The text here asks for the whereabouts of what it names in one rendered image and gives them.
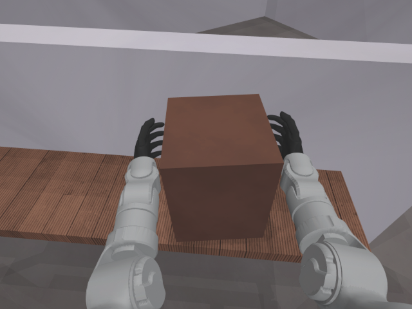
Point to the robot left hand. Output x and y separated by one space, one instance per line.
143 144

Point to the carton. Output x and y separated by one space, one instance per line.
220 167

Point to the robot left forearm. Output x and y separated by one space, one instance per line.
134 232

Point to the robot right forearm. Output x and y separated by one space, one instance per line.
310 208

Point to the robot right hand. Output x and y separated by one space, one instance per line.
290 140

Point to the table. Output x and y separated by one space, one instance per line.
73 197

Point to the right robot upper arm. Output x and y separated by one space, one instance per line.
338 276

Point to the left robot upper arm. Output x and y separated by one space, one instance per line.
131 283

